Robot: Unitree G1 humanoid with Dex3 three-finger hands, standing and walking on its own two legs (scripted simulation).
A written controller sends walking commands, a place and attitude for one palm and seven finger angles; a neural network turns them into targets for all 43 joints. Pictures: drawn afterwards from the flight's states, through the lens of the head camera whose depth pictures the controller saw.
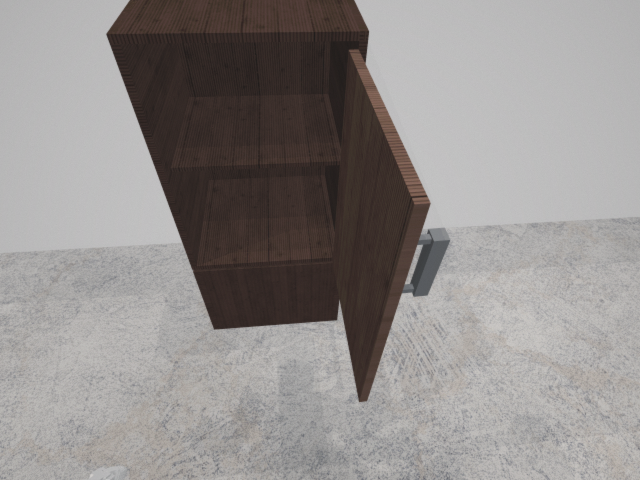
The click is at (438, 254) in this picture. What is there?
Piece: cupboard door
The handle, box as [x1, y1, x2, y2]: [402, 228, 449, 296]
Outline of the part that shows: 444,228 428,229 426,234 420,235 417,244 422,244 423,246 411,281 409,284 404,285 402,292 411,292 414,296 427,295 449,241 449,238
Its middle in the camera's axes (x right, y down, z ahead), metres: +0.14 +0.04 +0.57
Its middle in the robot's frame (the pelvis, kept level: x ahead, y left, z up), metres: +0.41 -0.11 +0.03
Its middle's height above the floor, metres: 0.80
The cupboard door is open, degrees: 92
